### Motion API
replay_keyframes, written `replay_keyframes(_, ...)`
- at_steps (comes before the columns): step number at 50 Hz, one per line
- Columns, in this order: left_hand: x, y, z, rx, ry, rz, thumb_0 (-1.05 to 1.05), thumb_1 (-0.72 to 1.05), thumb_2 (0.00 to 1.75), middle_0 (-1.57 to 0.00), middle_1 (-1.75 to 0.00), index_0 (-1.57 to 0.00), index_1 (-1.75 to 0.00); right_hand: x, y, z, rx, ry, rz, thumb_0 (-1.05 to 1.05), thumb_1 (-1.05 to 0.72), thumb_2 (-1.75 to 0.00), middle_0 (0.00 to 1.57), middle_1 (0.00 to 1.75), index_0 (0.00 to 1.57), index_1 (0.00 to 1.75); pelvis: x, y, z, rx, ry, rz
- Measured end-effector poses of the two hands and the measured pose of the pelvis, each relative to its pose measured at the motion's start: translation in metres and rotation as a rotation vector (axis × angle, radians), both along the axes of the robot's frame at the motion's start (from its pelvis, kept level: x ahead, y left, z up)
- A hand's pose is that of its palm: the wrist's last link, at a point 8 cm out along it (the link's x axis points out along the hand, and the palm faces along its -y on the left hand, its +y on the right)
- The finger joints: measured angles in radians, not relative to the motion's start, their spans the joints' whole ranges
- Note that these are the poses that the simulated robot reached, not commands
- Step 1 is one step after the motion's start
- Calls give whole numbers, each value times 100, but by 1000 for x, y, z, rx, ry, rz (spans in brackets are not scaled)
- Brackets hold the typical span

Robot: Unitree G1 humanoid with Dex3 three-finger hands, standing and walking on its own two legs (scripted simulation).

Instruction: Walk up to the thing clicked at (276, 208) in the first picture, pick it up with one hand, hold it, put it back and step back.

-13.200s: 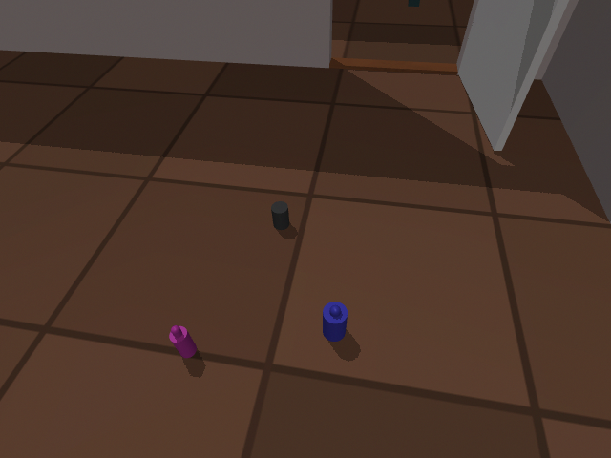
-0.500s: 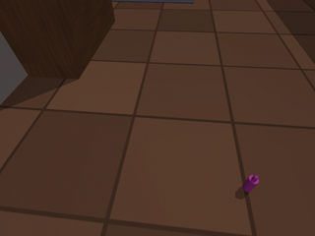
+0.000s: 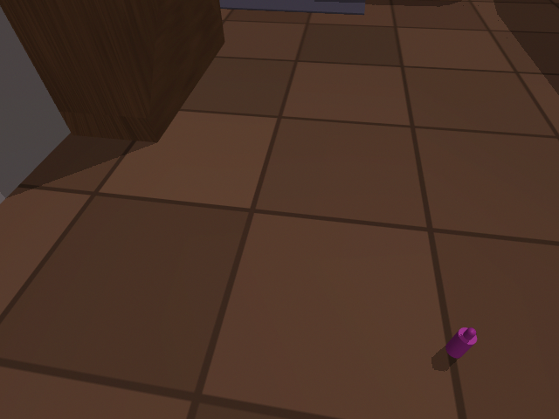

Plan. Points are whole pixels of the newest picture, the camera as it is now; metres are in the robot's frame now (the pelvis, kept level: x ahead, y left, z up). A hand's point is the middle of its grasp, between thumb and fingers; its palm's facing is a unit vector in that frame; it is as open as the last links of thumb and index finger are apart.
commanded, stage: walk up
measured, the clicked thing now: out of the picture +0.20 -1.18 -0.72
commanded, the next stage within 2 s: stand in 1.80 s
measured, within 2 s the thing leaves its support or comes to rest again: neither
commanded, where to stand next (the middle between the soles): +0.22 -0.01 m, yaw -1 degrees
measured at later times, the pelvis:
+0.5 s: pelvis +0.14 +0.01 -0.01, yaw -1 degrees
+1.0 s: pelvis +0.17 +0.00 -0.02, yaw +1 degrees
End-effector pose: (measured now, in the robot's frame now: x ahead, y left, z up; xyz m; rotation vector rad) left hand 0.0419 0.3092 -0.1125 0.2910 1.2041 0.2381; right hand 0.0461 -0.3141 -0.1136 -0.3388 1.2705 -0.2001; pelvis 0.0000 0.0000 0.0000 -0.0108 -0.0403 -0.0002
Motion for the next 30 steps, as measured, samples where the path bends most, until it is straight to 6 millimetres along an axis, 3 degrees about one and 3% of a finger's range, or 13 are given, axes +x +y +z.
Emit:
replay_keyframes(4, -12, 26, -7, 4, 60, 30, 0, 90, 90, -21, -30, -20, -30, 28, 8, 6, -31, -25, 26, 1, -90, -90, 20, 30, 20, 30, 18, 17, -5, -20, -9, 6)
replay_keyframes(7, -8, 45, -19, 10, 124, 32, 0, 90, 90, -21, -30, -20, -30, 46, 18, 10, -56, -87, 21, 1, -90, -90, 20, 30, 20, 30, 32, 29, -11, 7, -23, -3)
replay_keyframes(15, 54, 51, -9, -9, 90, -6, 1, 90, 90, -20, -30, -20, -29, 64, 33, 26, -55, -73, -8, 0, -90, -90, 20, 30, 21, 30, 78, 35, 1, 10, -25, 7)
replay_keyframes(21, 115, 37, -5, -2, 54, -49, 0, 90, 90, -20, -30, -20, -29, 92, 28, 18, -42, -75, -15, 1, -90, -90, 20, 30, 21, 30, 115, 27, -1, 24, -36, -5)
replay_keyframes(27, 180, 5, -12, 26, 3, -77, 0, 90, 90, -20, -30, -20, -29, 134, 9, -16, -2, -74, -39, 1, -90, -90, 20, 30, 21, 30, 149, 4, -19, 38, -32, -20)
replay_keyframes(30, 206, -17, -9, 19, -39, -90, 0, 90, 90, -20, -30, -20, -29, 158, 6, -27, 18, -71, -37, 1, -90, -90, 20, 30, 21, 30, 156, -4, -20, 23, -34, -16)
